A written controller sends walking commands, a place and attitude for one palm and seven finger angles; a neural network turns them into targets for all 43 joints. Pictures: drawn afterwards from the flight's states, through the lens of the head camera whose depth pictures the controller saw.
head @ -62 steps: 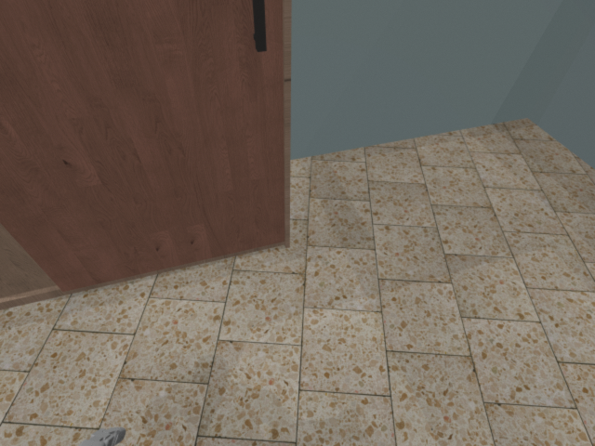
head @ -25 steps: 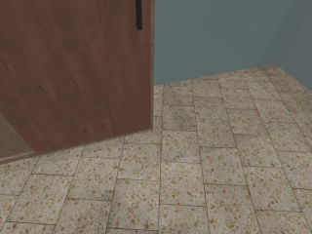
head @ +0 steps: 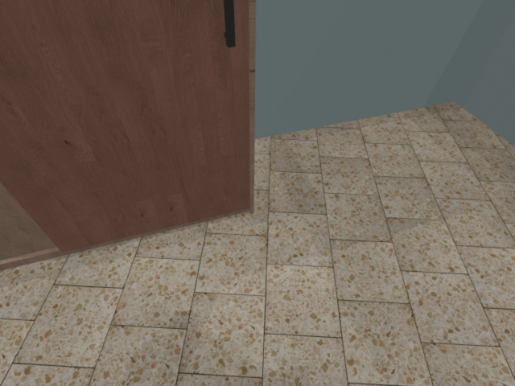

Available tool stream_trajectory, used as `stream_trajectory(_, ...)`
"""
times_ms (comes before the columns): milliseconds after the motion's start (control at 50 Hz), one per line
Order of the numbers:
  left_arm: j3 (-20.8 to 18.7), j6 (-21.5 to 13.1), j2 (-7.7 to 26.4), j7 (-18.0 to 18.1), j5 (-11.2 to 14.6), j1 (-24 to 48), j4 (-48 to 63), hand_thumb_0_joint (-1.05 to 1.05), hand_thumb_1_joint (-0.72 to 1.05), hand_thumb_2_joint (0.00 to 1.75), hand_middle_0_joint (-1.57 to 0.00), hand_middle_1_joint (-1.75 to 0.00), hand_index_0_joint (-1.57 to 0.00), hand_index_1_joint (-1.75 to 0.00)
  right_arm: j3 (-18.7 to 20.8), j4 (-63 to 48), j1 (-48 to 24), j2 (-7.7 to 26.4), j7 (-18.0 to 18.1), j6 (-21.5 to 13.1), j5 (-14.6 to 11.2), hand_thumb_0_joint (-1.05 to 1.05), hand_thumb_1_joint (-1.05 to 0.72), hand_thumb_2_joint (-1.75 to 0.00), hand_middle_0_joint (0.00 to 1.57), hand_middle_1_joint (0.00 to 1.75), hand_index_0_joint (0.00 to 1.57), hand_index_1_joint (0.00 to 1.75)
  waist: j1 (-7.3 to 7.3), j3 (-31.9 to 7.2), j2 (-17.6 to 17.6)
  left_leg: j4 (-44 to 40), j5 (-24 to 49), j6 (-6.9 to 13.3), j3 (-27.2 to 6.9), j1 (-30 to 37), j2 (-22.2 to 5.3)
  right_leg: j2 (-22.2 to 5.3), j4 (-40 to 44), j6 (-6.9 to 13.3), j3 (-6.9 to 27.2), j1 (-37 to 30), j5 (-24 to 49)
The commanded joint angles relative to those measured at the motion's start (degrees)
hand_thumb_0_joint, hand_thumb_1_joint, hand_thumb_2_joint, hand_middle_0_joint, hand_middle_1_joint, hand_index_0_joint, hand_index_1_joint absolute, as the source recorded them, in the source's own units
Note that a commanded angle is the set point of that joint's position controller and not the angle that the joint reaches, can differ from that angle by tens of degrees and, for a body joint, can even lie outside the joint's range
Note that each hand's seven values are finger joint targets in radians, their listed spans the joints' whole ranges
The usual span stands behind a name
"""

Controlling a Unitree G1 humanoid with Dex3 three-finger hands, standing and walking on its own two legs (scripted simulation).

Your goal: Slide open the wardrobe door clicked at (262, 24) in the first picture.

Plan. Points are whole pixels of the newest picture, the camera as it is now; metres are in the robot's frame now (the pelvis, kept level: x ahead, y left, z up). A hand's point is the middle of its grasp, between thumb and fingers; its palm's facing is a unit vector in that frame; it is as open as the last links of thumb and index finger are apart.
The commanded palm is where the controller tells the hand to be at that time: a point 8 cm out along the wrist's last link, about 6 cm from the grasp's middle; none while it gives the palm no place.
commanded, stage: look at it before walking up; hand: right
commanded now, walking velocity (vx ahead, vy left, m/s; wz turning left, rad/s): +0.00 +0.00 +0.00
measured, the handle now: out of the picture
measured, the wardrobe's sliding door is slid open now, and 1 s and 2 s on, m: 0.00 0.00 0.00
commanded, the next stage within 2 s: turn to face it in 0.20 s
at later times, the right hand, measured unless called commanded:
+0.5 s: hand out of the picture +0.08 -0.24 -0.16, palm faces -0.06 +0.94 -0.33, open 7.4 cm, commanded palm none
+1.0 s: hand out of the picture +0.06 -0.22 -0.19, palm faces -0.17 +0.96 -0.20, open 7.4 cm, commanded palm none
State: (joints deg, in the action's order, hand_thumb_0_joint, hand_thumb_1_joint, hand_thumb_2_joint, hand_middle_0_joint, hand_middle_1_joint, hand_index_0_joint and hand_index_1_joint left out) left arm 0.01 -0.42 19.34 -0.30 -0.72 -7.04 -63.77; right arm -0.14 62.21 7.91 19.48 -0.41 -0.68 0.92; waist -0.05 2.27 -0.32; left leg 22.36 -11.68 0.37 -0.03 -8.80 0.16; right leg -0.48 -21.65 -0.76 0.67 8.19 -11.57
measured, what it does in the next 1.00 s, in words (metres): steps on the spot: right foot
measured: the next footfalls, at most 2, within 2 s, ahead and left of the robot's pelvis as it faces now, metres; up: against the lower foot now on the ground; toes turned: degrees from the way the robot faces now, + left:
right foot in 0.94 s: +0.02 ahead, -0.13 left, +0.00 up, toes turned +11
left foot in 1.34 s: -0.06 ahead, +0.09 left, +0.00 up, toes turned +24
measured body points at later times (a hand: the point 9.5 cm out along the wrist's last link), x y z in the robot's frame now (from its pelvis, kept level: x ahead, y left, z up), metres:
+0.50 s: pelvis +0.01 +0.00 +0.00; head +0.02 +0.00 +0.44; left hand +0.09 +0.29 -0.14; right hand +0.09 -0.29 -0.14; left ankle +0.01 +0.11 -0.75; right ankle +0.00 -0.13 -0.75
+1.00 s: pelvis -0.03 -0.03 -0.02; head +0.01 -0.05 +0.43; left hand -0.01 +0.23 -0.14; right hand +0.07 -0.27 -0.18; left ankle +0.00 +0.11 -0.73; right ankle -0.02 -0.14 -0.75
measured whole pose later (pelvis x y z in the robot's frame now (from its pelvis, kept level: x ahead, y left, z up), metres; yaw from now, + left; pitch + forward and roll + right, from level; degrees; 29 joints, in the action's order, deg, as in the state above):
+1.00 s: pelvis -0.03 -0.03 -0.02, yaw +13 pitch +0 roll +0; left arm -2.4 0.3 10.7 1.7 -0.6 -10.9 -54.4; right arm 3.7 53.7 13.7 13.2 0.3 3.7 1.5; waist 0.2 3.2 -3.9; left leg 40.6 -19.8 -0.9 -9.4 -24.6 4.3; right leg 0.2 -33.1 1.7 -2.4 14.9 -18.4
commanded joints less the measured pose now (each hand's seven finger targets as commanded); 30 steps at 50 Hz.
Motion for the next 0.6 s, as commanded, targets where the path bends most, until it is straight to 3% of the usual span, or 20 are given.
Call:
stream_trajectory(0,-2.2,-1.6,11.7,0.9,0.2,2.7,3.8,0.0,0.9,0.9,-0.2,-0.3,-0.2,-0.3,2.2,-3.9,-2.6,11.9,1.0,-1.1,-0.3,0.0,-0.9,-0.9,0.2,0.3,0.2,0.3,0.09,-3.5,0.6,-4.5,4.6,1.5,-6.6,-0.2,-6.9,-6.1,3.9,2.0,5.1,-0.3,5.8)
stream_trajectory(140,-2.1,-1.7,11.7,1.1,0.3,2.8,3.8,0.0,0.9,0.9,-0.2,-0.3,-0.2,-0.3,2.3,-3.8,-2.1,11.8,1.1,-1.2,-0.3,0.0,-0.9,-0.9,0.2,0.3,0.2,0.3,0.2,-5.0,0.6,-3.8,8.6,1.6,-6.1,1.5,-7.1,-6.3,3.5,2.1,5.0,-1.4,8.8)
stream_trajectory(320,-2.3,-1.7,12.1,1.3,0.2,3.1,3.9,0.0,0.9,0.9,-0.2,-0.3,-0.2,-0.3,2.4,-4.2,-2.7,12.0,1.0,-0.9,-0.2,0.0,-0.9,-0.9,0.2,0.3,0.2,0.3,0.14,-4.1,0.6,-3.5,10.7,1.6,-6.7,0.5,-6.7,-6.7,3.3,1.9,3.9,-2.3,9.1)
stream_trajectory(380,-1.7,-0.6,5.9,1.6,0.1,-0.3,4.3,0.0,0.9,0.9,-0.2,-0.3,-0.2,-0.3,1.8,-4.5,0.3,6.6,1.2,0.7,-0.2,0.0,-0.9,-0.9,0.2,0.3,0.2,0.3,-0.23,-4.1,-0.3,-0.4,13.9,1.1,-8.0,-2.0,-6.4,-6.9,-0.1,0.9,1.0,-2.2,8.9)
stream_trajectory(420,-2.0,0.1,5.0,1.8,0.0,-1.6,5.4,0.0,0.9,0.9,-0.2,-0.3,-0.2,-0.3,2.0,-5.8,1.6,5.7,1.2,1.7,-0.1,0.0,-0.9,-0.9,0.2,0.3,0.2,0.3,-0.27,-3.3,-0.2,1.8,13.9,1.1,-8.5,-4.3,-5.8,-7.3,-1.4,0.7,0.1,-1.2,7.6)
stream_trajectory(520,-3.7,0.6,6.2,2.2,-0.1,-1.6,9.1,0.0,0.9,0.9,-0.2,-0.3,-0.2,-0.3,3.0,-9.5,3.2,4.6,0.7,2.5,0.2,0.0,-0.9,-0.9,0.2,0.3,0.2,0.3,-0.14,-3.3,4.2,10.6,11.6,0.6,-7.1,-9.8,-2.3,-10.9,-2.4,3.0,1.4,-0.2,6.9)
stream_trajectory(580,-4.5,0.7,6.1,2.3,-0.1,-0.4,10.9,0.0,0.9,0.9,-0.2,-0.3,-0.2,-0.3,3.5,-10.7,5.5,3.2,0.5,2.6,0.4,0.0,-0.9,-0.9,0.2,0.3,0.2,0.3,1.06,-3.7,6.2,16.3,6.8,0.2,-5.5,-9.3,-1.1,-13.7,-3.6,4.9,2.1,3.8,6.4)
